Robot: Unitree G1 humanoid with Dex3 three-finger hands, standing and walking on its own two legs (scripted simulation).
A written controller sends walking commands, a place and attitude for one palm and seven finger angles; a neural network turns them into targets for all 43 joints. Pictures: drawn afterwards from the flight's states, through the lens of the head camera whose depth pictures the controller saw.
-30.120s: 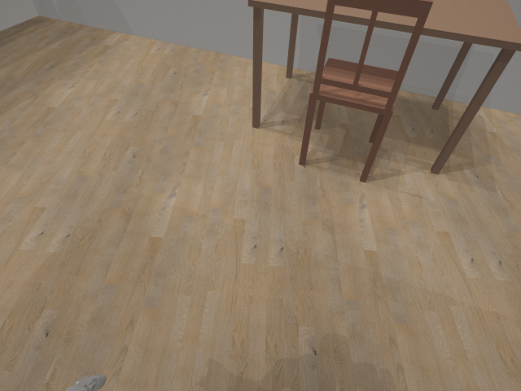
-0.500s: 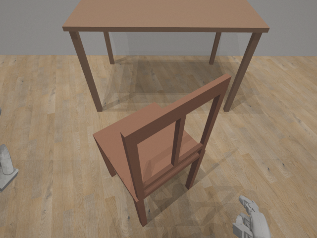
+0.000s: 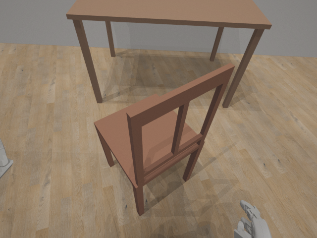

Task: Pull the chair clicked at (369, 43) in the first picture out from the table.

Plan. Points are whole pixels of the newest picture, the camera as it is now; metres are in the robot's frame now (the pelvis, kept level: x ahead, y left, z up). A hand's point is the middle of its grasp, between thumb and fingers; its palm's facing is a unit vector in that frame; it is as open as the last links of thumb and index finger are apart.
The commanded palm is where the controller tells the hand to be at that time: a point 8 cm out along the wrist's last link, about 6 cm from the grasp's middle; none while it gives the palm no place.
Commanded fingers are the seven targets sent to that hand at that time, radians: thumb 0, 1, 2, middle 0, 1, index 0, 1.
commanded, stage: step back with the hand held close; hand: left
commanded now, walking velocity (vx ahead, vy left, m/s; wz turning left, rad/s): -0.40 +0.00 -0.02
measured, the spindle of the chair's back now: (178, 130) +0.47 -0.04 -0.07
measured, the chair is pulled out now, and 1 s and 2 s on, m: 0.59 0.59 0.59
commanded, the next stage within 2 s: stop stepping back and stand still in 0.98 s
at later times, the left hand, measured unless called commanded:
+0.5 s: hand (19, 167) +0.19 +0.24 +0.18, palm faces +0.47 -0.75 -0.46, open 7.4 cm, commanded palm +0.13 +0.28 +0.19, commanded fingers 0.00 0.90 0.90 -0.20 -0.30 -0.20 -0.30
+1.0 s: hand (26, 203) +0.14 +0.20 +0.19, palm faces +0.33 -0.79 -0.51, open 7.4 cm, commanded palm +0.07 +0.25 +0.19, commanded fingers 0.00 0.90 0.90 -0.20 -0.30 -0.20 -0.30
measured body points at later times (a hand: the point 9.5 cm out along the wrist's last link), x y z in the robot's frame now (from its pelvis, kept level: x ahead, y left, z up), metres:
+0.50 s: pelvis -0.01 -0.02 -0.01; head +0.02 +0.00 +0.44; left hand +0.16 +0.28 +0.21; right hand +0.18 -0.25 -0.08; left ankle +0.03 +0.12 -0.72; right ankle +0.08 -0.15 -0.73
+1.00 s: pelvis -0.09 -0.04 +0.01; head -0.04 -0.02 +0.45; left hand +0.12 +0.24 +0.21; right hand +0.09 -0.25 -0.07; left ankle -0.01 +0.10 -0.73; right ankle -0.14 -0.17 -0.73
